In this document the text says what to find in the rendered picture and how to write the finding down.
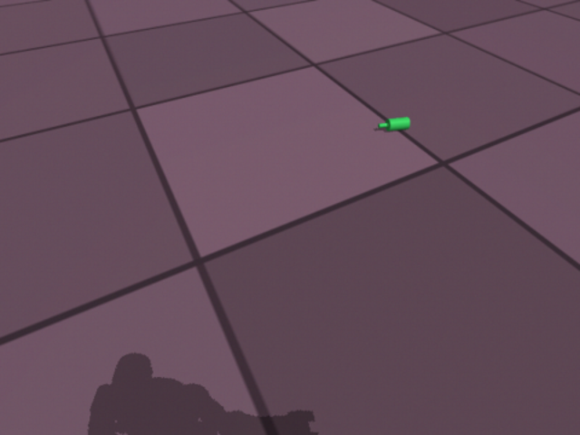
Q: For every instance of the bottle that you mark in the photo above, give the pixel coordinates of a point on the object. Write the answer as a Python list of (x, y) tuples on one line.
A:
[(396, 124)]

